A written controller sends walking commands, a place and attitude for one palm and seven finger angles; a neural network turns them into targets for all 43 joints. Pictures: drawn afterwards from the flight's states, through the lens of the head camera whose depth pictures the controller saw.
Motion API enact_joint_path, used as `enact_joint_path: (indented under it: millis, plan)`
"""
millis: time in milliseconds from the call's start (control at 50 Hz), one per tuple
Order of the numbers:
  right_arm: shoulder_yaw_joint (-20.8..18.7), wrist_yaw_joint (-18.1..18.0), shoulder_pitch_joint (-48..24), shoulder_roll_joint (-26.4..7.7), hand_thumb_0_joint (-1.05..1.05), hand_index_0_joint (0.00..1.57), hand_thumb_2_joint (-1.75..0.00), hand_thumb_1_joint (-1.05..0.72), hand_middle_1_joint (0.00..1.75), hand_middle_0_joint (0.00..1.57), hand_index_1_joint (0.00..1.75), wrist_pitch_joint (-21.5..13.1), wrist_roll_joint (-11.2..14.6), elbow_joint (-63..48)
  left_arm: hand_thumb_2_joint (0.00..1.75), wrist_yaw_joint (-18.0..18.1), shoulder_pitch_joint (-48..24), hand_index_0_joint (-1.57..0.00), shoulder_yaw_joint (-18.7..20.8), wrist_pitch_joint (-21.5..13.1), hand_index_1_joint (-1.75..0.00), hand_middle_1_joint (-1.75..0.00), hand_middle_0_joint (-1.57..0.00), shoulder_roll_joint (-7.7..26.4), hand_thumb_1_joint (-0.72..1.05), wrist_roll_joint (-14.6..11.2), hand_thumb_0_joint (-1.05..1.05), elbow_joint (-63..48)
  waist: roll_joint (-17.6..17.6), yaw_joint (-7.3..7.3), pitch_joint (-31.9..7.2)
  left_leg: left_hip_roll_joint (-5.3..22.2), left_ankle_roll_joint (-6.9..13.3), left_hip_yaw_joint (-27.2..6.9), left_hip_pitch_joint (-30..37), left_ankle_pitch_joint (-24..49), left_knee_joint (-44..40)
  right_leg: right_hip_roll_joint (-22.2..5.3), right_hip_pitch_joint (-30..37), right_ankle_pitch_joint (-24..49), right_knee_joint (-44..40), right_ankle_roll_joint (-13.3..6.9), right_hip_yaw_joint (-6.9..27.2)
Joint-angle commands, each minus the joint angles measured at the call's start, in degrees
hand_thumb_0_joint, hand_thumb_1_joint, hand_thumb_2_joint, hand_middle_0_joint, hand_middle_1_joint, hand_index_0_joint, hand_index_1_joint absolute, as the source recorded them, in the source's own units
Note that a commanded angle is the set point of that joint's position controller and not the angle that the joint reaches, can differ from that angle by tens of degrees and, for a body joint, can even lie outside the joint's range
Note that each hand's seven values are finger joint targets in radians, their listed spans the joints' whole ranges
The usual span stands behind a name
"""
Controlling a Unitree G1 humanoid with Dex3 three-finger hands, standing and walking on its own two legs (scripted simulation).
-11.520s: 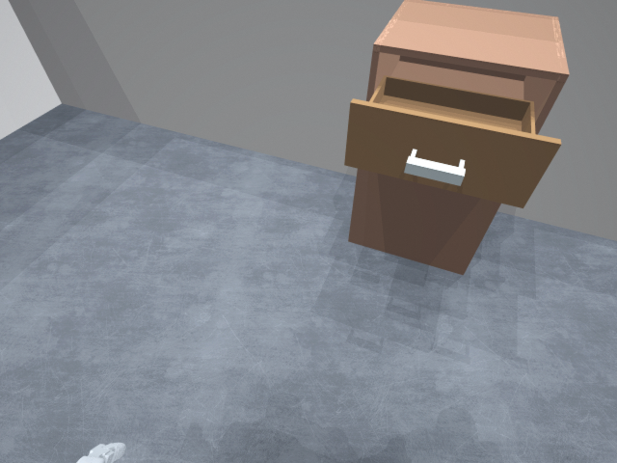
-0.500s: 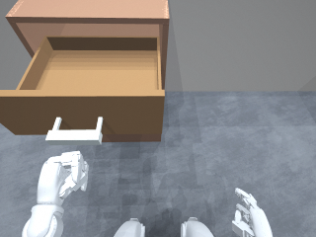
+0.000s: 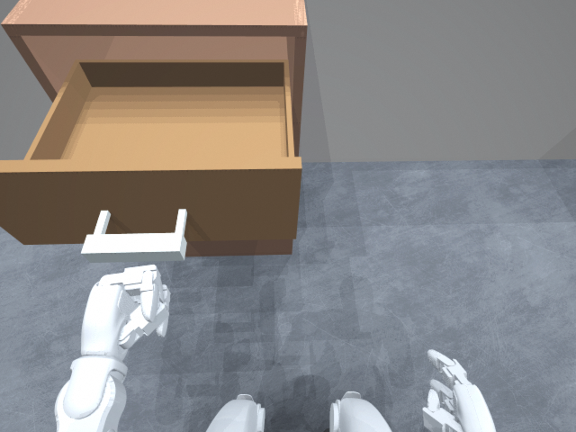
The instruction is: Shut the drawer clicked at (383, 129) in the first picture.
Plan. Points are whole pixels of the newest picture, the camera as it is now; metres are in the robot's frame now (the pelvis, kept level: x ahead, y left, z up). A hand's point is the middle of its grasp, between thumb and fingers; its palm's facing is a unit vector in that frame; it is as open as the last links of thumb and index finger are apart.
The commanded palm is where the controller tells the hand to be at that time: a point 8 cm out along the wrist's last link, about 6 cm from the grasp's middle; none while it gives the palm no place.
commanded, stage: bring the fist close to the handle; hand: left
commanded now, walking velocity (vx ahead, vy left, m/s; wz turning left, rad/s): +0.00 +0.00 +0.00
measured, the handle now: (139, 232) +0.37 +0.23 +0.04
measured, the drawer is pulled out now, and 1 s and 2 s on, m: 0.29 0.22 0.10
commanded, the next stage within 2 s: push the drawer shut in 0.02 s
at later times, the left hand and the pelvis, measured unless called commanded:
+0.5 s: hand (164, 284) +0.30 +0.18 +0.04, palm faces +0.07 -1.00 -0.06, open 3.3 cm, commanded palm +0.29 +0.23 +0.04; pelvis +0.00 +0.00 +0.00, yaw +0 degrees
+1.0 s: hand (172, 239) +0.36 +0.18 +0.04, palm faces +0.08 -1.00 -0.05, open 3.4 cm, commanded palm +0.34 +0.23 +0.04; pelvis -0.01 +0.00 +0.00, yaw +0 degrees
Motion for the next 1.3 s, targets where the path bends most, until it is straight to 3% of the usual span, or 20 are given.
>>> enact_joint_path:
  millis: [0,100,160,200,260,300,360,400,480,540,620,640,660,740,800,840,860,1020,1100,1280]
  plan:
    - [-3.4,-0.4,-1.7,-7.5,0.00,0.20,-0.90,-0.90,0.30,0.20,0.30,-3.0,0.0,-9.1,0.90,1.2,-2.7,-1.40,2.3,-4.7,-1.60,-1.60,-1.40,5.4,0.90,-0.2,0.00,-14.8,0.7,0.06,-15.3,0.4,-1.6,-2.6,7.6,19.3,-11.6,1.0,13.9,11.7,-6.8,-1.0,1.5]
    - [-3.3,-0.2,-1.5,-7.4,0.00,0.20,-0.90,-0.90,0.30,0.20,0.30,-2.7,-0.4,-8.6,0.90,2.7,-4.4,-1.40,1.5,-5.9,-1.60,-1.60,-1.40,4.8,0.90,0.7,0.00,-13.7,0.5,-0.78,-13.0,0.3,-1.6,-2.8,6.1,17.6,-10.8,1.1,11.5,10.2,-6.2,-1.0,1.4]
    - [-3.4,-0.5,-1.4,-7.8,0.00,0.20,-0.90,-0.90,0.30,0.20,0.30,-2.3,-0.5,-8.1,0.90,2.4,-7.5,-1.40,2.8,-5.9,-1.60,-1.60,-1.40,6.4,0.90,0.9,0.00,-12.1,-0.9,-1.28,-13.4,0.2,-1.4,-2.8,4.7,16.8,-10.1,1.1,11.6,10.1,-6.1,-0.9,1.8]
    - [-3.3,-0.6,-1.4,-7.8,0.00,0.20,-0.90,-0.90,0.30,0.20,0.30,-2.1,-0.3,-7.8,0.90,1.6,-9.5,-1.40,2.9,-5.5,-1.60,-1.60,-1.40,6.3,0.90,0.7,0.00,-10.6,0.3,-1.38,-13.6,0.1,-1.5,-2.5,4.9,16.1,-10.0,1.0,11.4,9.8,-6.4,-0.9,2.1]
    - [-3.3,-1.0,-1.4,-8.1,0.00,0.20,-0.90,-0.90,0.30,0.20,0.30,-2.0,-0.2,-7.4,0.90,0.7,-12.8,-1.40,4.1,-4.8,-1.60,-1.60,-1.40,8.0,0.90,0.3,0.00,-10.2,1.0,-1.38,-15.4,0.1,-1.4,-2.6,5.4,16.9,-9.9,1.0,12.1,10.2,-6.4,-0.9,2.3]
    - [-3.1,-1.1,-1.4,-7.9,0.00,0.20,-0.90,-0.90,0.30,0.20,0.30,-2.0,-0.2,-7.1,0.90,0.2,-15.5,-1.40,3.3,-4.3,-1.60,-1.60,-1.40,7.0,0.90,-0.2,0.00,-10.1,1.4,-1.43,-16.9,0.1,-1.5,-2.6,6.6,18.4,-10.1,0.9,13.2,11.9,-6.4,-0.9,2.3]
    - [-3.3,-1.2,-0.8,-8.1,0.00,0.20,-0.90,-0.90,0.30,0.20,0.30,-1.8,-0.1,-6.8,0.90,0.1,-13.9,-1.40,6.0,-3.4,-1.60,-1.60,-1.40,9.0,0.90,-0.8,0.00,-8.0,0.6,-0.61,-18.9,0.2,-1.4,-2.2,6.9,20.9,-10.1,1.1,15.4,14.7,-6.5,-0.8,2.4]
    - [-3.1,-1.1,-1.0,-7.8,0.00,0.20,-0.90,-0.90,0.30,0.20,0.30,-1.8,0.0,-6.5,0.90,0.0,-17.0,-1.40,4.6,-3.2,-1.60,-1.60,-1.40,7.4,0.90,-1.0,0.00,-8.0,1.2,-1.23,-18.1,0.2,-1.6,-2.4,7.2,21.0,-10.3,0.9,14.9,14.9,-6.5,-0.7,2.3]
    - [-3.0,-1.4,-0.8,-8.2,0.00,0.20,-0.90,-0.90,0.30,0.20,0.30,-1.8,-0.1,-5.2,0.90,0.7,-22.5,-1.40,5.4,-3.7,-1.60,-1.60,-1.40,8.3,0.90,-0.6,0.00,-4.2,-0.7,-2.26,-15.7,0.2,-1.3,-2.3,5.2,18.2,-10.0,0.9,13.4,12.6,-7.0,-0.5,2.6]
    - [-3.1,-1.4,-0.6,-8.3,0.00,0.20,-0.90,-0.90,0.30,0.20,0.30,-2.0,-0.1,-4.4,0.90,0.8,-26.1,-1.40,5.4,-4.5,-1.60,-1.60,-1.40,8.6,0.90,-0.2,0.00,-2.8,1.1,-2.09,-16.1,0.2,-1.6,-2.4,6.2,17.5,-10.2,0.7,12.4,11.5,-7.0,-0.7,2.6]
    - [-3.1,-1.6,-0.2,-8.5,0.00,0.20,-0.90,-0.90,0.30,0.20,0.30,-1.7,0.0,-3.7,0.90,0.6,-31.1,-1.40,6.0,-4.4,-1.60,-1.60,-1.40,9.8,0.90,0.0,0.00,0.1,-0.4,-2.94,-17.5,0.1,-1.2,-2.0,5.7,16.6,-9.9,0.6,13.3,11.4,-7.5,-0.4,3.2]
    - [-3.1,-1.8,-0.4,-8.5,0.00,0.20,-0.90,-0.90,0.30,0.20,0.30,-1.7,-0.1,-3.4,0.90,0.4,-33.0,-1.40,6.7,-4.6,-1.60,-1.60,-1.40,10.6,0.90,-0.1,0.00,0.0,1.1,-2.59,-18.2,0.0,-1.2,-1.9,5.6,16.0,-10.0,0.5,13.6,10.8,-7.6,-0.4,3.6]
    - [-3.0,-1.9,-0.1,-8.8,0.00,0.20,-0.90,-0.90,0.30,0.20,0.30,-1.5,0.0,-3.3,0.90,0.4,-32.6,-1.40,7.9,-4.4,-1.60,-1.60,-1.40,12.0,0.90,-0.1,0.00,1.9,-0.9,-2.57,-17.9,0.1,-1.0,-2.0,4.6,15.6,-10.2,0.7,14.1,10.2,-7.8,-0.5,3.6]
    - [-2.9,-2.0,0.1,-8.5,0.00,0.20,-0.90,-0.90,0.30,0.20,0.30,-1.3,0.2,-3.0,0.90,-0.1,-35.9,-1.40,7.8,-4.1,-1.60,-1.60,-1.40,11.3,0.90,-0.4,0.00,4.9,1.4,-2.37,-18.7,0.0,-1.2,-1.6,5.8,16.2,-10.8,0.6,14.7,11.3,-8.2,-0.5,3.8]
    - [-3.0,-2.0,0.9,-8.8,0.00,0.20,-0.90,-0.90,0.30,0.20,0.30,-0.8,0.1,-2.5,0.90,-0.1,-37.7,-1.40,9.9,-4.1,-1.60,-1.60,-1.40,13.3,0.90,-0.5,0.00,7.4,0.5,-2.19,-19.8,0.2,-1.3,-1.8,6.4,17.0,-11.2,0.8,15.2,11.9,-8.1,-0.5,3.7]
    - [-3.0,-1.8,1.3,-8.7,0.00,0.20,-0.90,-0.90,0.30,0.20,0.30,-0.8,0.1,-2.4,0.90,-0.1,-39.1,-1.40,9.2,-4.5,-1.60,-1.60,-1.40,12.5,0.90,-0.5,0.00,7.3,1.5,-2.22,-20.9,0.2,-1.4,-1.6,7.1,18.3,-11.3,0.7,15.9,13.5,-8.1,-0.5,3.8]
    - [-3.0,-1.7,1.7,-8.9,0.00,0.20,-0.90,-0.90,0.30,0.20,0.30,-0.7,0.0,-2.7,0.90,-0.1,-38.7,-1.40,9.5,-4.5,-1.60,-1.60,-1.40,13.2,0.90,-0.2,0.00,8.4,2.5,-2.02,-20.4,0.2,-1.6,-1.8,7.3,19.2,-11.6,0.9,15.6,13.8,-7.8,-0.8,3.4]
    - [-3.0,-1.4,2.8,-9.2,0.00,0.20,-0.90,-0.90,0.30,0.20,0.30,0.6,-0.1,-1.3,0.90,0.4,-48.0,-1.40,10.1,-6.2,-1.60,-1.60,-1.40,14.1,0.90,0.8,0.00,16.0,-0.5,-3.91,-16.8,0.4,-1.3,-1.7,5.1,14.9,-11.7,1.0,13.1,10.4,-8.7,-0.4,3.8]
    - [-3.1,-1.3,3.9,-9.4,0.00,0.20,-0.90,-0.90,0.30,0.20,0.30,1.2,-0.3,-0.5,0.90,0.2,-51.6,-1.40,10.6,-6.8,-1.60,-1.60,-1.40,15.4,0.90,1.5,0.00,18.2,2.6,-3.82,-19.4,0.5,-1.7,-1.9,7.5,18.0,-11.5,1.1,12.7,12.7,-7.9,-0.7,3.6]
    - [-2.9,-1.3,6.1,-9.8,0.00,0.20,-0.90,-0.90,0.30,0.20,0.30,2.4,-0.6,1.0,0.90,-0.6,-60.9,-1.40,12.6,-7.3,-1.60,-1.60,-1.40,18.3,0.90,1.8,0.00,25.2,2.4,-4.77,-21.9,0.5,-1.4,-2.0,7.3,18.4,-11.0,1.3,12.6,13.1,-7.7,-0.5,3.9]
